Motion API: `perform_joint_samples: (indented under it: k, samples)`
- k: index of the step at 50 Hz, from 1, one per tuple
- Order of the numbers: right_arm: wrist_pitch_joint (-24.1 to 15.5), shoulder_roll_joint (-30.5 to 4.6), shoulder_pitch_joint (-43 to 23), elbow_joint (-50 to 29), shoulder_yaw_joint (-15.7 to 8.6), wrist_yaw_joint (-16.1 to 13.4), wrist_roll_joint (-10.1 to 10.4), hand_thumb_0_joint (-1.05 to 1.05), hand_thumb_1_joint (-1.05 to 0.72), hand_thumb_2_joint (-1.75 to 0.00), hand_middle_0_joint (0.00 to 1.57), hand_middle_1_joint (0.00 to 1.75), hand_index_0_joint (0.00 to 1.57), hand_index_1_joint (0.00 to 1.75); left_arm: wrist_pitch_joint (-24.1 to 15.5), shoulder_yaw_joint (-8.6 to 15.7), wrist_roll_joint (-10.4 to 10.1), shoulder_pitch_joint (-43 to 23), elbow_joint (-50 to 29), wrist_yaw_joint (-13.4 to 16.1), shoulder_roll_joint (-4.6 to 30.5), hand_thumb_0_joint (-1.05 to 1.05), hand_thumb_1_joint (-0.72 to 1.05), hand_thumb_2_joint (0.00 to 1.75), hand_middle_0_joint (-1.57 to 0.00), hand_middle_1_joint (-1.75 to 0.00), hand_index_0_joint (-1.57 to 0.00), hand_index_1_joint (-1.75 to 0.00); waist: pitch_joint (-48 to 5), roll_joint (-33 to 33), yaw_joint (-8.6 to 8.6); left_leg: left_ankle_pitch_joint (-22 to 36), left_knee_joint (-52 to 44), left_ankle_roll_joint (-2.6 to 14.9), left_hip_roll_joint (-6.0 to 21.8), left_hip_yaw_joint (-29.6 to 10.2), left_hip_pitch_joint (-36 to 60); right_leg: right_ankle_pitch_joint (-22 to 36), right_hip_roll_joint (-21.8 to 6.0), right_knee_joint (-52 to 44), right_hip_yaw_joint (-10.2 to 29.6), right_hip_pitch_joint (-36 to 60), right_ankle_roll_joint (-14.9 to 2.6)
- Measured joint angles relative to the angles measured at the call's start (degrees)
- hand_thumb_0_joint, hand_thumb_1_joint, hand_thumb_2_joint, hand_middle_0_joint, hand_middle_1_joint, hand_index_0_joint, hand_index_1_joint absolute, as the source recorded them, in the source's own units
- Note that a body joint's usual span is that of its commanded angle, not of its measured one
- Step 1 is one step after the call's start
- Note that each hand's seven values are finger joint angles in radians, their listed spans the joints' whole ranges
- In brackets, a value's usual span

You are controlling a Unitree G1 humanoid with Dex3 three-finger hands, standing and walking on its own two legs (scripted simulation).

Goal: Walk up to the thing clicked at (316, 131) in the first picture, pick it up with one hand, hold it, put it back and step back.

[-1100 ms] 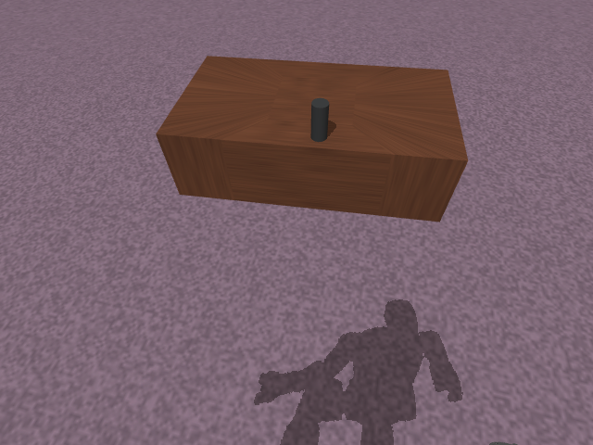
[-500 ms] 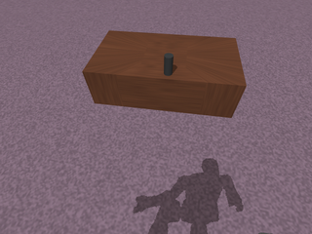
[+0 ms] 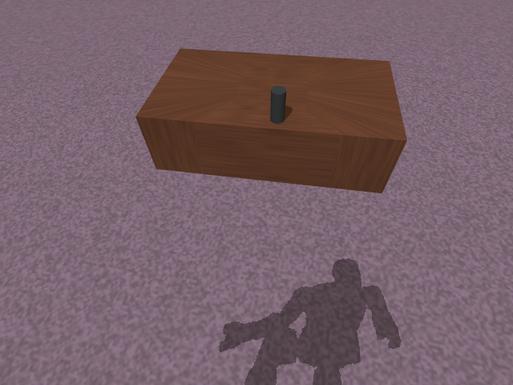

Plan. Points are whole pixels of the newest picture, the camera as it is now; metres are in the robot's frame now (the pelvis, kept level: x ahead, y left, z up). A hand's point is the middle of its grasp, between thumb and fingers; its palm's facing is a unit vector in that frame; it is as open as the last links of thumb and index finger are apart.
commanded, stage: stand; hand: left
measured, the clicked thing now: (278, 105) +1.22 -0.07 -0.35
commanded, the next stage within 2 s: walk up in 0.02 s
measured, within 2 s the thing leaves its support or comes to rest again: neither
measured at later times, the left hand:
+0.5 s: hand (169, 368) +0.16 +0.18 -0.15, palm faces -0.05 -0.92 -0.40, open 7.4 cm
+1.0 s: hand (202, 234) +0.44 +0.15 -0.15, palm faces -0.20 -0.92 -0.35, open 7.4 cm
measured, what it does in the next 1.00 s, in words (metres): walks ahead: right foot, then left foot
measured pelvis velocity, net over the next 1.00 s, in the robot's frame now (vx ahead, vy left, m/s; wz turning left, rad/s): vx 0.33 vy -0.11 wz -0.16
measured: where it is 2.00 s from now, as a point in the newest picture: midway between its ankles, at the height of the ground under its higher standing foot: (311, 249)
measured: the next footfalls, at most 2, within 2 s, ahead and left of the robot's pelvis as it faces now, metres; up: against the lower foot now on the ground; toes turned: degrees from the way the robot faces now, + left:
right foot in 0.34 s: +0.17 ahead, -0.22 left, +0.00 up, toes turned -8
left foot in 0.76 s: +0.38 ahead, +0.01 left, +0.00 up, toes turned -2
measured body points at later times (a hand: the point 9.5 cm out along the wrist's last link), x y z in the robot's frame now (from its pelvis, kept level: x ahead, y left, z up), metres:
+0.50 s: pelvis +0.11 -0.10 -0.02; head +0.10 -0.12 +0.43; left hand +0.16 +0.23 -0.12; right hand +0.15 -0.44 -0.15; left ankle +0.10 +0.02 -0.68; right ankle +0.13 -0.21 -0.75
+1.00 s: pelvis +0.33 -0.11 -0.01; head +0.35 -0.09 +0.44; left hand +0.45 +0.20 -0.13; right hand +0.33 -0.43 -0.11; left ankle +0.34 +0.01 -0.75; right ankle +0.34 -0.26 -0.69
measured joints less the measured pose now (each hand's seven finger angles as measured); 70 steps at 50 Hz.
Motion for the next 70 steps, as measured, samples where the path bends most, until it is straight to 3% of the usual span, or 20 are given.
perform_joint_samples:
  k: [3,6,10,15,17,18,19,21,24,31,37,40,43,46,49,55,59,61,65,70]
  samples:
    - [-0.6,0.1,0.9,-1.3,-1.2,0.8,-0.8,0.0,-0.9,-0.9,0.2,0.3,0.2,0.3,0.2,1.3,0.7,1.3,-1.7,-1.2,0.2,0.0,0.9,0.9,-0.2,-0.3,-0.2,-0.3,-0.7,-0.2,0.28,-4.7,2.6,1.1,0.0,0.6,-1.0,-5.7,0.2,3.8,0.6,-1.7,-0.88]
    - [-2.3,-0.3,3.1,-3.8,-3.0,1.6,-1.7,0.0,-0.9,-0.9,0.2,0.3,0.2,0.3,1.1,3.0,1.5,3.5,-3.3,-2.8,1.6,0.0,0.9,0.9,-0.2,-0.3,-0.2,-0.3,-2.1,-0.9,0.07,-7.0,3.8,2.3,0.1,1.8,-1.5,-14.2,0.5,17.0,2.2,-7.9,-1.61]
    - [-3.5,-1.6,6.0,-5.7,-4.6,1.4,-2.0,0.0,-0.9,-0.9,0.2,0.3,0.21,0.3,1.1,4.3,1.6,4.4,-5.1,-4.0,4.3,0.01,0.9,0.9,-0.2,-0.3,-0.2,-0.3,-0.9,-1.8,-1.01,-3.9,2.0,1.5,1.1,2.7,0.9,-13.6,-0.3,27.8,4.5,-15.5,-1.71]
    - [-2.1,-4.8,8.7,-5.8,-6.1,1.9,-2.7,0.0,-0.9,-0.9,0.2,0.3,0.2,0.3,0.4,5.4,1.3,5.9,-7.6,-5.7,5.7,0.01,0.91,0.9,-0.2,-0.3,-0.2,-0.3,-0.1,-0.9,-0.89,-8.1,3.9,-0.58,3.6,4.1,4.3,-9.1,-3.9,20.2,3.3,-17.0,-1.09]
    - [-1.4,-6.1,8.9,-5.9,-6.5,2.0,-2.8,0.0,-0.9,-0.9,0.2,0.3,0.2,0.3,-0.7,5.8,1.3,6.9,-8.2,-5.7,6.0,0.0,0.9,0.9,-0.2,-0.3,-0.2,-0.3,-0.1,0.0,-0.47,-13.0,9.7,-0.03,5.1,4.5,3.7,-3.1,-4.0,15.7,2.4,-14.9,-0.34]
    - [-1.1,-6.8,8.8,-6.0,-6.6,1.8,-2.9,0.01,-0.9,-0.9,0.2,0.3,0.2,0.3,-1.3,6.1,1.4,7.2,-8.4,-5.3,5.8,0.0,0.9,0.9,-0.2,-0.3,-0.2,-0.3,0.2,1.5,-0.39,-16.8,15.1,1.51,6.6,3.5,2.2,-0.8,-2.7,17.1,1.4,-14.8,0.17]
    - [-0.7,-7.3,8.7,-6.1,-6.7,1.6,-2.8,0.01,-0.9,-0.9,0.2,0.3,0.2,0.3,-1.8,6.3,1.6,7.4,-8.9,-4.9,5.4,0.0,0.9,0.9,-0.2,-0.3,-0.2,-0.3,0.5,3.0,-0.32,-20.0,22.3,2.42,7.2,1.5,-0.4,-2.3,-1.4,19.5,0.2,-14.9,0.14]
    - [0.2,-7.0,8.4,-6.2,-6.4,1.6,-2.1,0.01,-0.9,-0.9,0.2,0.3,0.2,0.3,-2.1,6.2,1.7,8.2,-9.7,-4.1,4.5,0.0,0.9,0.9,-0.2,-0.3,-0.2,-0.3,0.7,3.7,0.66,-20.5,35.2,2.32,4.6,-0.6,-6.2,-5.4,-0.4,21.3,-0.8,-13.8,-0.61]
    - [-0.2,-6.1,6.9,-7.0,-5.6,2.4,-1.3,0.01,-0.9,-0.9,0.2,0.3,0.2,0.3,-1.9,5.0,1.0,10.3,-10.0,-3.7,2.9,0.0,0.9,0.9,-0.2,-0.3,-0.2,-0.3,0.5,3.7,1.86,-16.0,43.3,1.99,2.3,2.0,-13.5,-5.3,0.5,16.7,-0.6,-9.6,-2.13]
    - [-1.4,-3.7,6.3,-11.5,-4.6,4.6,-1.1,0.0,-0.9,-0.9,0.2,0.3,0.2,0.3,-2.4,3.6,0.2,14.3,-10.2,-3.3,2.3,0.0,0.9,0.9,-0.2,-0.3,-0.21,-0.3,-0.1,1.5,2.86,-7.2,31.6,0.87,4.1,3.5,-20.9,-4.7,2.1,7.4,0.3,-2.0,-2.96]
    - [-1.6,-3.5,7.0,-12.2,-5.1,4.8,-1.4,0.0,-0.9,-0.9,0.2,0.3,0.2,0.3,-2.9,3.3,0.4,14.6,-12.3,-3.5,3.6,0.01,0.9,0.9,-0.2,-0.3,-0.21,-0.3,-0.2,0.0,2.88,-3.0,16.7,0.65,5.3,3.1,-17.4,-10.1,2.7,8.4,-0.4,1.3,-1.69]
    - [-2.9,-2.9,6.4,-12.6,-5.4,4.0,-1.7,0.0,-0.9,-0.9,0.2,0.3,0.2,0.3,-2.7,3.2,0.2,14.2,-13.1,-3.1,4.6,0.01,0.9,0.9,-0.2,-0.3,-0.21,-0.3,0.7,-3.2,2.53,0.0,14.3,0.99,2.8,5.7,-14.2,-15.6,-0.3,17.0,0.9,-0.2,-1.66]
    - [-4.5,-2.6,6.5,-14.9,-5.4,3.3,-1.5,0.0,-0.9,-0.9,0.2,0.3,0.2,0.3,-1.9,2.5,0.0,13.1,-12.5,-2.3,3.9,0.01,0.9,0.9,-0.2,-0.3,-0.2,-0.3,1.1,-2.7,0.69,-4.4,16.3,1.63,3.1,6.5,-12.3,-17.7,1.9,36.1,3.8,-8.1,-2.72]
    - [-4.8,-1.8,8.2,-16.0,-4.6,2.7,-0.5,0.0,-0.9,-0.9,0.2,0.3,0.2,0.3,-2.2,2.1,-0.4,11.7,-12.7,-2.2,4.8,0.01,0.9,0.9,-0.2,-0.3,-0.2,-0.3,1.1,-3.1,-0.76,-5.1,12.6,1.38,3.2,7.1,-7.4,-14.2,2.0,43.3,4.9,-15.0,-2.91]
    - [-5.0,-1.6,10.5,-16.1,-3.8,2.4,0.0,0.0,-0.9,-0.9,0.2,0.3,0.2,0.3,-2.5,2.7,-0.8,9.9,-14.1,-2.6,5.7,0.01,0.9,0.9,-0.2,-0.3,-0.2,-0.3,1.4,-3.7,-1.4,-5.8,9.3,0.94,2.7,7.7,-3.1,-10.1,-0.3,40.8,5.3,-20.1,-2.09]
    - [-4.0,-3.3,13.4,-16.1,-3.7,2.5,0.0,0.0,-0.9,-0.9,0.2,0.3,0.2,0.3,-2.4,3.3,-0.4,6.5,-16.0,-4.1,5.6,0.0,0.91,0.9,-0.2,-0.3,-0.2,-0.3,2.8,-2.0,-2.33,-10.3,8.6,-0.24,3.0,8.8,2.7,-2.0,-4.2,22.9,2.4,-22.8,-1.21]
    - [-3.1,-4.5,14.9,-15.9,-4.0,2.5,0.1,0.0,-0.9,-0.9,0.2,0.3,0.2,0.3,-2.5,3.7,-0.1,5.6,-15.8,-4.6,5.2,0.0,0.9,0.9,-0.2,-0.3,-0.2,-0.3,1.9,-0.3,-3.04,-16.9,13.7,-1.59,4.1,8.9,4.3,2.9,-3.3,16.1,0.1,-19.1,-1.96]
    - [-2.4,-5.1,14.5,-15.1,-4.3,2.1,0.2,0.01,-0.9,-0.9,0.2,0.3,0.2,0.3,-3.2,4.1,0.1,4.7,-15.8,-4.2,3.9,0.0,0.9,0.9,-0.2,-0.3,-0.2,-0.3,2.6,2.9,-2.93,-19.1,22.9,0.6,6.8,6.5,2.0,0.2,-1.1,19.4,-1.8,-18.4,-1.73]
    - [-1.2,-4.4,12.9,-14.1,-3.1,1.8,0.4,0.01,-0.9,-0.9,0.2,0.3,0.2,0.3,-4.1,3.2,-0.6,5.3,-17.2,-3.3,2.4,0.0,0.9,0.9,-0.2,-0.3,-0.2,-0.3,3.1,2.2,-0.73,-16.9,45.1,2.17,2.6,2.5,-8.9,-3.4,-1.8,19.7,-1.3,-15.0,-2.47]
    - [-1.6,-4.9,11.0,-15.4,-3.3,2.7,0.7,0.01,-0.9,-0.9,0.2,0.3,0.2,0.3,-4.2,2.4,-0.7,9.1,-16.7,-2.5,1.2,0.0,0.9,0.9,-0.2,-0.3,-0.21,-0.3,2.3,3.0,0.73,-8.6,44.3,2.08,3.2,0.8,-19.0,-2.1,-0.8,11.4,-1.2,-8.5,-2.52]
